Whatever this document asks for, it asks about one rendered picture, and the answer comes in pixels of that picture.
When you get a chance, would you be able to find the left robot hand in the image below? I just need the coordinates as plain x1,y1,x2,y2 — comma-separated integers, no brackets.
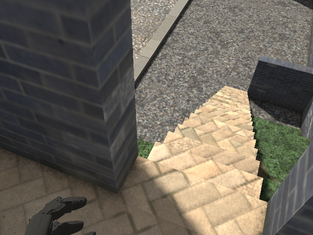
24,196,96,235

